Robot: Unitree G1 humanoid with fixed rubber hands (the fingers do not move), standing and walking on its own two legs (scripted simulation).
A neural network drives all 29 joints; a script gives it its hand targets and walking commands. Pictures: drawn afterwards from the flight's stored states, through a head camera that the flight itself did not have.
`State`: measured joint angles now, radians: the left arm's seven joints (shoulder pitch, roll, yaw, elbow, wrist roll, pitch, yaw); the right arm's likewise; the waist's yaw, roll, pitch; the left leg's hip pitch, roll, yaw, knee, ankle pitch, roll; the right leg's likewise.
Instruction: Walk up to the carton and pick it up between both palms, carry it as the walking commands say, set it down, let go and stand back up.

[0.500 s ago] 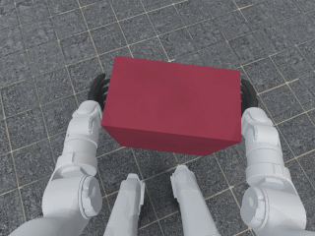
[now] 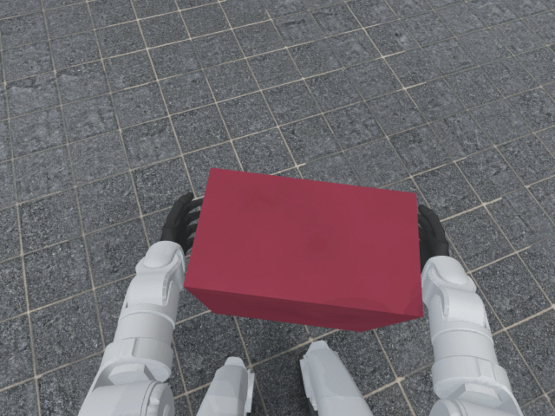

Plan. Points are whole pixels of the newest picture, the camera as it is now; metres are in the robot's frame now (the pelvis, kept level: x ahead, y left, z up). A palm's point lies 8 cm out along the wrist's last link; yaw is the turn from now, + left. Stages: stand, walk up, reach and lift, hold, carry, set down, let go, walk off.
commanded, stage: reach and lift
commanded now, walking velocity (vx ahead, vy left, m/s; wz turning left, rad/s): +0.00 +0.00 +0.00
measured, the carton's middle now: (298, 263) +0.35 -0.05 -0.13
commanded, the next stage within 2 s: none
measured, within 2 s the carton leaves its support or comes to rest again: neither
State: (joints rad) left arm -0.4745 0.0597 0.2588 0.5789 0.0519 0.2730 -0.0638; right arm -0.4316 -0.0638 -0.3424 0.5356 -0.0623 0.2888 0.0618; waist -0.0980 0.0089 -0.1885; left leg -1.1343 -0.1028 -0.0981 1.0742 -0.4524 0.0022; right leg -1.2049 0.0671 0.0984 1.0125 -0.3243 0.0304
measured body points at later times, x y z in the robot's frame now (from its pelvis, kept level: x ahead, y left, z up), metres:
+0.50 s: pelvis +0.01 +0.00 +0.06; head +0.12 +0.00 +0.49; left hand +0.38 +0.15 +0.01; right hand +0.33 -0.24 +0.01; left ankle +0.01 +0.11 -0.65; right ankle +0.07 -0.13 -0.65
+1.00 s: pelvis +0.03 +0.00 +0.09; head +0.07 +0.01 +0.54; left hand +0.37 +0.16 +0.08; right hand +0.32 -0.23 +0.08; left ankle +0.01 +0.11 -0.65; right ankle +0.07 -0.13 -0.65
